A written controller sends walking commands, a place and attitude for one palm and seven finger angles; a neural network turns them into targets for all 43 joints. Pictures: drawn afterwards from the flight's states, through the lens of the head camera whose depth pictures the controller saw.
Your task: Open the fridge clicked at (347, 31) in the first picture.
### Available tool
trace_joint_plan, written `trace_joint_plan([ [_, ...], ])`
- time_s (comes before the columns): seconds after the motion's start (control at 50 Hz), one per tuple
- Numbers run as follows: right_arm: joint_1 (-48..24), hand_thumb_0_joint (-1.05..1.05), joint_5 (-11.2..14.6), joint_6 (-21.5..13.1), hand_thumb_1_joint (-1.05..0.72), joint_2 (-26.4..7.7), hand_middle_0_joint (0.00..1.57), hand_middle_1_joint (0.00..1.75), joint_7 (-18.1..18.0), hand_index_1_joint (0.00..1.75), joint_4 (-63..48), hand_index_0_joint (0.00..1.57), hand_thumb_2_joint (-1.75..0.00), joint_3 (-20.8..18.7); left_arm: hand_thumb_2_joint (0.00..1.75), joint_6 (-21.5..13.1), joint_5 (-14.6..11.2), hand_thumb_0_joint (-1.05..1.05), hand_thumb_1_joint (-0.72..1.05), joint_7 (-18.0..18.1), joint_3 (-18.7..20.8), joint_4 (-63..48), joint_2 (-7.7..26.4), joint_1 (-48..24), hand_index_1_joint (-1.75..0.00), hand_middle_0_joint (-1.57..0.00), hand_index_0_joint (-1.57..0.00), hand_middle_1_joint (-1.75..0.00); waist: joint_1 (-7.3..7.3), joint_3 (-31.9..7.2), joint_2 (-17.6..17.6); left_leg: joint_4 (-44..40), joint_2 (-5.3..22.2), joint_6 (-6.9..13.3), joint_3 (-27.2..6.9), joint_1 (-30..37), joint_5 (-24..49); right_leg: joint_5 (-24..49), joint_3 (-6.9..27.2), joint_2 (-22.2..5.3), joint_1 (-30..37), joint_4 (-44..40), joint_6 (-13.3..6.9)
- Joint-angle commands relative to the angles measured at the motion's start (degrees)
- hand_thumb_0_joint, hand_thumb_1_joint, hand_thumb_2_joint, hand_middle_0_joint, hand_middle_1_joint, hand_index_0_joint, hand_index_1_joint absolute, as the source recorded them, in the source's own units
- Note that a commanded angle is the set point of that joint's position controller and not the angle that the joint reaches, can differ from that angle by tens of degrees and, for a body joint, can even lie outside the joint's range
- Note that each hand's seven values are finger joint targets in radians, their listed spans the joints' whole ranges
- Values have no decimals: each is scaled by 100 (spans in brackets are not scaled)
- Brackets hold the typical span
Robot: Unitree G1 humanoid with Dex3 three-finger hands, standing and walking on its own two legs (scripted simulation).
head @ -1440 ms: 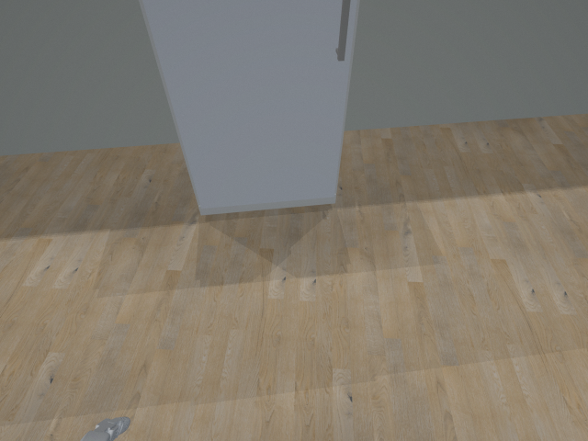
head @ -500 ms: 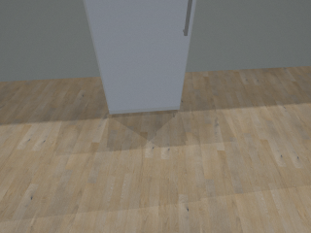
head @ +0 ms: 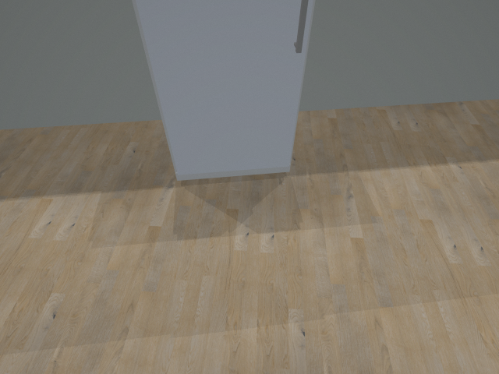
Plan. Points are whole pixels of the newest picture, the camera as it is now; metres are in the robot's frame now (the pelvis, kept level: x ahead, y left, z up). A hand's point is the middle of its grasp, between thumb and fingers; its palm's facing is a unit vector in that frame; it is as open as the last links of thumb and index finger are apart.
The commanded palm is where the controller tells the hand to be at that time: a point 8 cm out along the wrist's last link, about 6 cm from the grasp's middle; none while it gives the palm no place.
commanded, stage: look at it before walking up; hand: right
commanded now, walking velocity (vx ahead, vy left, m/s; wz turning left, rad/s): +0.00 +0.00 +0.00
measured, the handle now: out of the picture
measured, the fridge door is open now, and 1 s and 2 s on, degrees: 0 0 0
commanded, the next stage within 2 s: walk to a spot facing it in 0.30 s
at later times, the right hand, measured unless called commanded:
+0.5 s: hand out of the picture +0.08 -0.24 -0.16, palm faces -0.02 +0.94 -0.33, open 7.4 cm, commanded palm none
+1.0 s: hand out of the picture +0.15 -0.25 -0.19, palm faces +0.13 +0.98 -0.13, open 7.4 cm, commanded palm none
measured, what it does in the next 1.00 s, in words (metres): walks ahead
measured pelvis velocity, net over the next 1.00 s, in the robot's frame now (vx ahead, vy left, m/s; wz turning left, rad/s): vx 0.15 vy -0.08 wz -0.14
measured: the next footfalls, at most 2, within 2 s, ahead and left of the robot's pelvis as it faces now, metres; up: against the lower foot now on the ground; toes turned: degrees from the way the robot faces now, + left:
left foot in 1.22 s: +0.45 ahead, +0.00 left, +0.00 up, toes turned -1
right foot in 1.60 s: +0.55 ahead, -0.27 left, +0.00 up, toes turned -16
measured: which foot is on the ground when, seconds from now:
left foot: down 0.00-0.74, up 0.76-1.00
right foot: down 0.00-1.00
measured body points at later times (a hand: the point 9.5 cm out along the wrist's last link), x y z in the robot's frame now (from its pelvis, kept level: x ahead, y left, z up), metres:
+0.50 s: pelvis +0.01 +0.00 +0.00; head +0.01 +0.00 +0.45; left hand +0.09 +0.29 -0.13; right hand +0.08 -0.29 -0.14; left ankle +0.00 +0.12 -0.75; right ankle +0.00 -0.12 -0.75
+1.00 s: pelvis +0.15 -0.08 +0.00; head +0.17 -0.11 +0.45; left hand +0.07 +0.14 -0.14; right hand +0.15 -0.30 -0.17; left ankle +0.21 +0.07 -0.66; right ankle +0.05 -0.12 -0.75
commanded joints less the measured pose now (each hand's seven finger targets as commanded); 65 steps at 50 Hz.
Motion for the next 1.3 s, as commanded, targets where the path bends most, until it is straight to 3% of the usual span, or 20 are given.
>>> trace_joint_plan([
  [0.0, -227, 0, 23, -154, -90, -1146, 20, 30, -65, 30, -369, 20, -90, -235, 90, -143, -2, 0, 90, 59, 238, -361, 1204, -263, -30, -20, -20, -30, -16, -378, -125, -329, 645, 179, -538, 50, 633, 682, 591, -660, 52, -387, -178],
  [0.38, -219, 0, 20, -177, -90, -1172, 20, 30, -74, 30, -360, 20, -90, -242, 90, -147, -7, 0, 90, 62, 233, -359, 1197, -306, -30, -20, -20, -30, -26, -392, -50, -338, 679, 180, -504, 163, 1001, 992, 563, -664, 143, -389, -167],
  [0.42, 211, 0, 22, -58, -90, -450, 20, 30, -100, 30, -189, 20, -90, -92, 90, -34, 35, 0, 90, 22, 55, -203, 451, 72, -30, -20, -20, -30, -35, -438, -27, -296, 649, 60, -409, 184, -43, 220, 479, -569, 23, -270, -85],
  [0.48, 535, 0, -37, 19, -90, -608, 20, 30, -33, 30, -169, 20, -90, -179, 90, 55, 95, 0, 90, -22, 81, -241, 396, 218, -30, -20, -20, -30, -135, 137, 262, -584, 757, 206, -773, -51, -2103, -1559, 405, -271, -864, 84, -132],
  [0.54, 1010, 0, -56, 3, -90, -899, 20, 30, -43, 30, -235, 20, -90, -348, 90, 86, 104, 0, 90, -35, 133, -468, 265, 249, -30, -20, -20, -30, -287, 443, 1162, -1367, 1633, 717, -1798, 89, -3322, -1623, -146, -17, -1850, 1595, -83],
  [0.56, 1087, 0, -57, -53, -90, -874, 20, 30, -54, 30, -258, 20, -90, -382, 90, 53, 101, 0, 90, -51, 172, -554, 249, 181, -30, -20, -20, -30, -313, 562, 1076, -1448, 1861, 907, -1944, 106, -3088, -1593, -86, -156, -2062, 2024, -99],
  [0.62, 1051, 0, -72, -203, -90, -704, 20, 30, -52, 30, -322, 20, -90, -420, 90, -72, 53, 0, 90, -108, 206, -599, 31, 448, -30, -20, -20, -30, -120, 439, 621, -983, 1826, 1011, -1211, 314, -1530, -1365, -196, -335, -1893, 1804, -138],
  [0.68, 839, 0, -31, -186, -90, -415, 20, 30, -36, 30, -370, 20, -90, -397, 90, -150, 32, 0, 90, -94, 216, -307, -181, 1453, -30, -20, -20, -30, 301, 299, 213, -38, 1229, 566, -56, -795, -1343, -573, -514, -106, -54, 562, -153],
  [0.7, 875, 0, 6, -158, -90, -106, 20, 30, -10, 30, -407, 20, -90, -334, 90, -187, 54, 0, 90, -43, 306, -120, 103, 2041, -30, -20, -20, -30, 499, 229, -743, 1173, 752, 312, 411, -1487, -1264, -1141, 416, -502, 623, -34, -329],
  [0.72, 793, 0, 33, -160, -90, 320, 20, 30, 29, 30, -589, 20, -90, -253, 90, -226, 122, 0, 90, 23, 479, 35, 645, 2707, -30, -20, -20, -30, 682, 236, -2243, 2983, 62, -30, 1025, -2677, -1979, -1908, 2543, -1860, 1053, -1052, -830],
  [0.74, 362, 0, -40, -208, -90, 180, 20, 30, 2, 30, -825, 20, -90, -258, 90, -212, 77, 0, 90, 54, 475, 31, 665, 2929, -30, -20, -20, -30, 689, 420, -1670, 3792, 152, 66, 424, -3200, -2202, -1963, 3209, -2216, 1001, -1311, -1172],
  [0.82, 468, 0, -83, -271, -90, 416, 20, 30, 85, 30, -511, 20, -90, -316, 90, -391, 44, 0, 90, 137, 281, -94, -156, 2278, -30, -20, -20, -30, 260, 687, -232, 4438, 719, 18, 137, -3165, -745, 251, 1828, -1677, 556, -1162, -1098],
  [0.9, 667, 0, -80, -187, -90, 617, 20, 30, 92, 30, -449, 20, -90, -318, 90, -506, -9, 0, 90, 195, 250, 99, -405, 2491, -30, -20, -20, -30, 103, 377, -548, 4294, 656, -135, 387, -3158, -194, 1906, 808, -1271, 904, -1030, -971],
  [1.08, -609, 0, 9, -243, -90, 832, 20, 30, 124, 30, -887, 20, -90, -315, 90, -488, 41, 0, 90, 267, 247, 381, -589, 2847, -30, -20, -20, -30, 307, 804, -829, 1856, 287, 83, 932, -2544, 396, 3568, 170, -1094, 988, -931, -765],
  [1.16, 748, 0, -59, -325, -90, 555, 20, 30, 35, 30, -539, 20, -90, -431, 90, -455, 34, 0, 90, 283, 349, 354, -304, 2582, -30, -20, -20, -30, -341, 34, -749, 1293, -119, 433, 983, -812, 144, 5454, 63, -1205, 1146, 854, -636],
  [1.18, 1488, 0, -94, -375, -90, 394, 20, 30, 17, 30, -320, 20, -90, -505, 90, -446, 11, 0, 90, 264, 354, 279, -298, 2458, -30, -20, -20, -30, -676, -266, -558, 983, -85, 521, 909, 426, 479, 4866, -27, -1022, 444, 1907, -497],
  [1.2, 2259, 0, -152, -454, -90, -60, 20, 30, -39, 30, -135, 20, -90, -622, 90, -455, -52, 0, 90, 183, 332, 172, -481, 2531, -30, -20, -20, -30, -937, -906, 217, 830, 1110, 986, -473, 1951, 692, 2894, -203, -541, -914, 3716, -349],
  [1.22, 2527, 0, -83, -444, -90, -500, 20, 30, -83, 30, -45, 20, -90, -731, 90, -493, -93, 0, 90, 179, 309, 56, -776, 2863, -30, -20, -20, -30, -683, -1546, 1147, 113, 2772, 1737, -3136, 2617, 1228, -1750, -221, 309, -2160, 5844, -166],
  [1.24, 2161, 0, 39, -399, -90, -386, 20, 30, -109, 30, -153, 20, -90, -727, 90, -448, -87, 0, 90, 185, 355, -65, -621, 2389, -30, -20, -20, -30, -670, -1005, 363, -446, 2802, 1857, -3117, 1907, 512, -1730, 363, -18, -2347, 6344, -360],
  [1.28, 1279, 0, -1, -399, -90, 141, 20, 30, -129, 30, -309, 20, -90, -577, 90, -370, -4, 0, 90, 96, 351, -244, -830, 1661, -30, -20, -20, -30, -371, 246, -33, -830, 2452, 1503, -2119, 0, -529, -1020, 306, -540, -2596, 6164, -336],
])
